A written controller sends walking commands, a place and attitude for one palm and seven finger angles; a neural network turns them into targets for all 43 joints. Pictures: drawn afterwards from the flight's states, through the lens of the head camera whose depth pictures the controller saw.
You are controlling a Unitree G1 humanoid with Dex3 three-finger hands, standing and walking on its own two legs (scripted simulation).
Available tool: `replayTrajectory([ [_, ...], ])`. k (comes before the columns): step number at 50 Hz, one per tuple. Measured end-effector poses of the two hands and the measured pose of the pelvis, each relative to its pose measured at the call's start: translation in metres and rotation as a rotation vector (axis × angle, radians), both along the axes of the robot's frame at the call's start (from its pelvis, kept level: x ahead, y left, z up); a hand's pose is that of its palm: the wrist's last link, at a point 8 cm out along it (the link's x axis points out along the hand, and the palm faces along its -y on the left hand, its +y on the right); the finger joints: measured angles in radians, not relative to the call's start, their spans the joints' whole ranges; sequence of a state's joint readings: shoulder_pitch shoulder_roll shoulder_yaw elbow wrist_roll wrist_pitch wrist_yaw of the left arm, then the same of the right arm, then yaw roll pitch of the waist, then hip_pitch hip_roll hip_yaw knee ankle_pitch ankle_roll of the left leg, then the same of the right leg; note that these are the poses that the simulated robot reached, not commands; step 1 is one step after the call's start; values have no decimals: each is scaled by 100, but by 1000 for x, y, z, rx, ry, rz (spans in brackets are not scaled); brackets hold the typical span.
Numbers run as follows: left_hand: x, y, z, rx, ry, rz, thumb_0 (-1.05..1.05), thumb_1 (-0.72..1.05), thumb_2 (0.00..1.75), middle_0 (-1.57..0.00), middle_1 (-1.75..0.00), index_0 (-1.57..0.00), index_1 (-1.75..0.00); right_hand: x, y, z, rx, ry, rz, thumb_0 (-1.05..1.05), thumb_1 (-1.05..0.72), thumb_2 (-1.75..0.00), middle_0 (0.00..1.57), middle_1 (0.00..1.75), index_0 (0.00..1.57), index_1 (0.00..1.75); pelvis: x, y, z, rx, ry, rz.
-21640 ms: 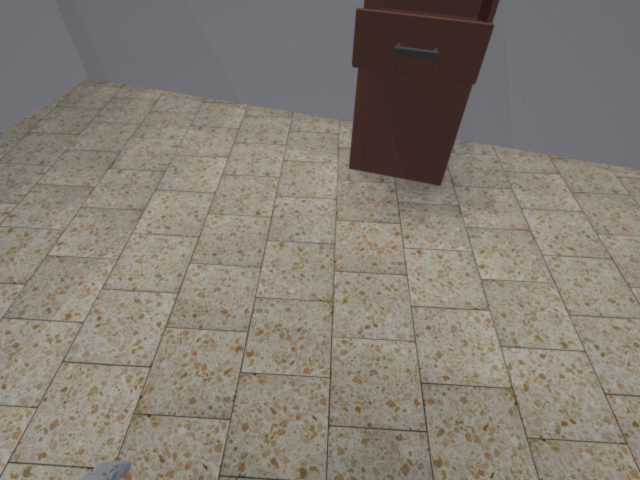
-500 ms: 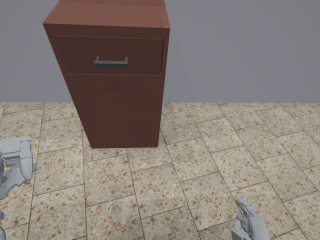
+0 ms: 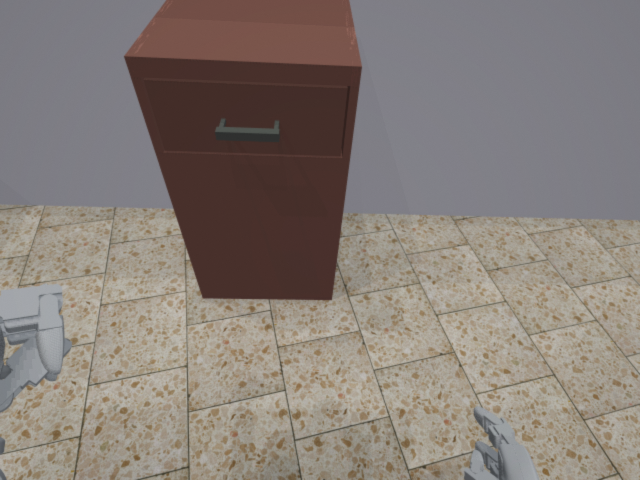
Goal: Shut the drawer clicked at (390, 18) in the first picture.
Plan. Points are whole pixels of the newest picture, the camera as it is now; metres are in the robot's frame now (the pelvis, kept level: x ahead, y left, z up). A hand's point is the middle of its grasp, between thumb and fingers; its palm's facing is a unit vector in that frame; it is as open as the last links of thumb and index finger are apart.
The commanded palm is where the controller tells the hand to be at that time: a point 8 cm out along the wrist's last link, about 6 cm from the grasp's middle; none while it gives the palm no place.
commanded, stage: stop stepping back and stand still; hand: left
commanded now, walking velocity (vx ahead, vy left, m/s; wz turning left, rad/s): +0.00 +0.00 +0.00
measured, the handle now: (249, 129) +0.81 +0.21 -0.02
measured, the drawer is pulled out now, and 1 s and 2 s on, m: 0.00 0.00 0.00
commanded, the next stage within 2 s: let the arm hang, fingers relaxed in 0.02 s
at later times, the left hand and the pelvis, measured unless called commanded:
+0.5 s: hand out of the picture +0.00 +0.21 -0.18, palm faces +0.05 -0.98 -0.20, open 3.5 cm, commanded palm none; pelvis -0.02 +0.01 -0.01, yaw +2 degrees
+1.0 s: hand out of the picture +0.02 +0.20 -0.17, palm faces +0.05 -0.97 -0.23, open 7.2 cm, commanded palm none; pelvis +0.00 +0.01 +0.00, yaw +1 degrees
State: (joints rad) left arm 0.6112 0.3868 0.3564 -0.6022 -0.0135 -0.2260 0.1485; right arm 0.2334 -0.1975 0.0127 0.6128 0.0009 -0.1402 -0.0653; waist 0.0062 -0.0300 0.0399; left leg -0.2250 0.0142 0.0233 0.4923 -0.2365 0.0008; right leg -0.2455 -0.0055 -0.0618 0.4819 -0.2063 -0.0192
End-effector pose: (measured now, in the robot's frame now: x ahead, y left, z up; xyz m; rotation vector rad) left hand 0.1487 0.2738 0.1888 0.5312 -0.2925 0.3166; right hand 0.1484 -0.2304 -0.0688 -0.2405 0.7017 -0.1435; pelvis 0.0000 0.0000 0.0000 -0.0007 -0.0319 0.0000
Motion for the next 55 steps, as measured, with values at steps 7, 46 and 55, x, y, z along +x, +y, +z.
replayTrajectory([
  [7, 9, 10, -11, 12, 69, -1, 1, 89, 90, -140, -160, -141, -160, 10, 6, -4, 42, -15, 8, 1, -90, -90, 21, 30, 20, 29, 1, 6, 1, -12, 19, -4],
  [46, -158, -11, -322, -537, 1569, 355, 0, 91, 90, -25, -37, -26, -36, -152, 20, -77, 105, 683, -97, 1, -91, -89, 21, 30, 20, 29, -7, 13, 3, 1, 6, 26],
  [55, -115, -37, -325, -558, 1513, 278, 0, 91, 90, -20, -31, -21, -30, -136, 11, -74, 98, 666, -106, 0, -91, -90, 20, 30, 20, 29, 4, 5, 4, 4, 8, 27],
])
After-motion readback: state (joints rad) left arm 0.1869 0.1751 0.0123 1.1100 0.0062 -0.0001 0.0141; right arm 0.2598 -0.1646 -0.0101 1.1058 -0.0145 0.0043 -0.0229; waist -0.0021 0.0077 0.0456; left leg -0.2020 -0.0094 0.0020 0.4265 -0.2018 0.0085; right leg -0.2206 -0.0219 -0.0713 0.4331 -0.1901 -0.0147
